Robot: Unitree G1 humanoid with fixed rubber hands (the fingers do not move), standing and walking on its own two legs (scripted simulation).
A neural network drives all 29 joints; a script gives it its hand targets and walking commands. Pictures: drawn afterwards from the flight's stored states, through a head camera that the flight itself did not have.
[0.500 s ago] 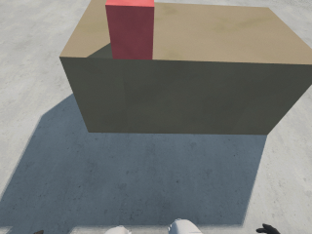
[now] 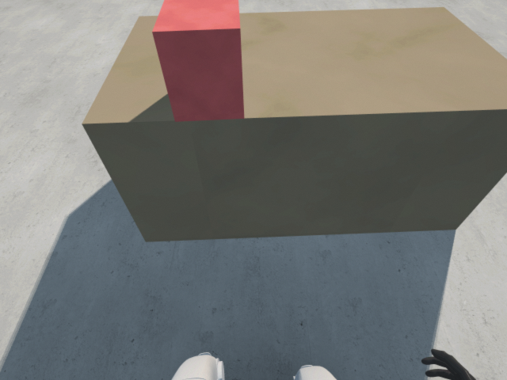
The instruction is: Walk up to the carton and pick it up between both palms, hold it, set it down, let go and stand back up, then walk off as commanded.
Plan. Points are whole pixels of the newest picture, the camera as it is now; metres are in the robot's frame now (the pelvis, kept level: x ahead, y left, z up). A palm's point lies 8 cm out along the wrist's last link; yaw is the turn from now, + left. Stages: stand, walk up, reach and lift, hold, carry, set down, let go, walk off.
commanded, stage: walk up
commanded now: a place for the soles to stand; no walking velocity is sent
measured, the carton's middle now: (205, 60) +0.89 +0.12 +0.06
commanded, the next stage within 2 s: none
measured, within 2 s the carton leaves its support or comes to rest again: neither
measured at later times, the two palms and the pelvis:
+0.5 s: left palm (50, 346) +0.20 +0.33 -0.07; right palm (437, 363) +0.16 -0.29 -0.09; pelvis +0.11 +0.02 +0.00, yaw -2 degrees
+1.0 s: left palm (37, 312) +0.26 +0.39 -0.09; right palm (384, 304) +0.26 -0.24 -0.09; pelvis +0.18 +0.08 -0.01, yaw -3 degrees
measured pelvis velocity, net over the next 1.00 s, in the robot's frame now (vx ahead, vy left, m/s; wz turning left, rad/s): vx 0.18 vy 0.08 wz -0.05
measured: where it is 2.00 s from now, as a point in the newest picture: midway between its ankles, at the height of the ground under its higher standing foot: (245, 379)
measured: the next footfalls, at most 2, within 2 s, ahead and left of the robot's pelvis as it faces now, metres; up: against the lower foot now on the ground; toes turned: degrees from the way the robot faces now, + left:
left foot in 0.04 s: +0.13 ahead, +0.12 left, +0.00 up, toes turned +7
right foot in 0.50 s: +0.23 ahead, -0.13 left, +0.00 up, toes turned +2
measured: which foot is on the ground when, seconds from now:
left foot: up 0.00-0.02, down 0.04-0.50, up 0.52-0.76, down 0.78-1.00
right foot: down 0.00-0.06, up 0.08-0.48, down 0.50-0.80, up 0.82-1.00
